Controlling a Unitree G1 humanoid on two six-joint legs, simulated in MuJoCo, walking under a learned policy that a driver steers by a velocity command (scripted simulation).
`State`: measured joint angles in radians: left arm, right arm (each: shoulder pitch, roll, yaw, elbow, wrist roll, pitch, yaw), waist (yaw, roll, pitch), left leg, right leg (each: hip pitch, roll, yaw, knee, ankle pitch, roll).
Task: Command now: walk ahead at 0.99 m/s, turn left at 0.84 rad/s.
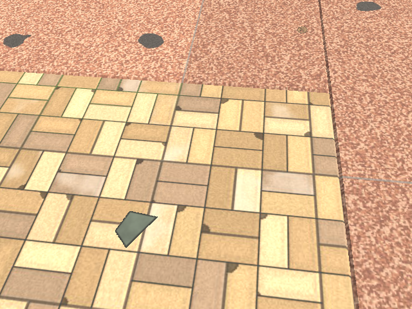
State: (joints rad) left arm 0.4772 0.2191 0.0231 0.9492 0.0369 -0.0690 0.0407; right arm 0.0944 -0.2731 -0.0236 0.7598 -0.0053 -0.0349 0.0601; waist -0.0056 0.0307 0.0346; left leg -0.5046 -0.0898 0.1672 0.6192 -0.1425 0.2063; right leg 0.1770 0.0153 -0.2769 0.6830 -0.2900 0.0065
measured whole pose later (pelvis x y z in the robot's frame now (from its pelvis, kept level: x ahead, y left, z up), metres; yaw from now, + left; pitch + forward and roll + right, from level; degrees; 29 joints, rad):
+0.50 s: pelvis +0.45 -0.03 +0.02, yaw +28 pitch +2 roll -1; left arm 0.15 0.29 0.02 0.67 0.06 -0.07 0.02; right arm 0.28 -0.39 -0.09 0.78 -0.01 -0.03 0.00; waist -0.05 0.04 0.05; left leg -0.36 -0.08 -0.07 1.29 -0.41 0.09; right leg -0.39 -0.06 -0.04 0.59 -0.19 0.04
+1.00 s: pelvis +0.67 +0.07 +0.03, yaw +38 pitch +1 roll +0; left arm 0.14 0.31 0.05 0.78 -0.03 0.02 0.03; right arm 0.08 -0.23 -0.02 0.68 -0.03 -0.01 0.00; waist 0.01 -0.03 0.09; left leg -0.38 -0.01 0.11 0.49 -0.13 0.09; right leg -0.53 -0.09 0.03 1.10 -0.48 0.10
